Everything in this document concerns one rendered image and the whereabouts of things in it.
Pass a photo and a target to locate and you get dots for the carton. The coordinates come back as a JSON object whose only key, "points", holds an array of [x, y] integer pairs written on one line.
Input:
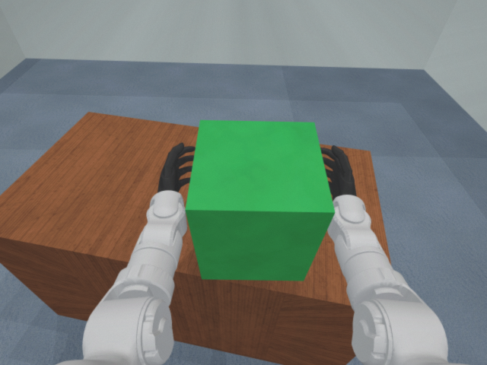
{"points": [[259, 202]]}

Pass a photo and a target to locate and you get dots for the left robot upper arm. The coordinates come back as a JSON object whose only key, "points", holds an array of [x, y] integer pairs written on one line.
{"points": [[133, 331]]}

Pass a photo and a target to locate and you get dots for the robot left forearm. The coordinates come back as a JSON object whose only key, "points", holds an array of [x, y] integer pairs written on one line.
{"points": [[154, 259]]}

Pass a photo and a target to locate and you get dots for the left robot hand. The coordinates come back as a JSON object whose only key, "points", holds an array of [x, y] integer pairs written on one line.
{"points": [[170, 174]]}

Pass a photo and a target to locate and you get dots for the pedestal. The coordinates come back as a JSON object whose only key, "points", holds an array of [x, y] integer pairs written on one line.
{"points": [[69, 224]]}

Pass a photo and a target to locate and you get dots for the robot right forearm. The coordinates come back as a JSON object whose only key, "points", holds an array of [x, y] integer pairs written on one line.
{"points": [[362, 260]]}

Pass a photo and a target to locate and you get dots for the right robot upper arm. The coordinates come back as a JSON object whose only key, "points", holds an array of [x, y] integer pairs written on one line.
{"points": [[394, 332]]}

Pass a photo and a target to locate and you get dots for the right robot hand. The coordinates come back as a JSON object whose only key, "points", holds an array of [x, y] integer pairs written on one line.
{"points": [[343, 182]]}

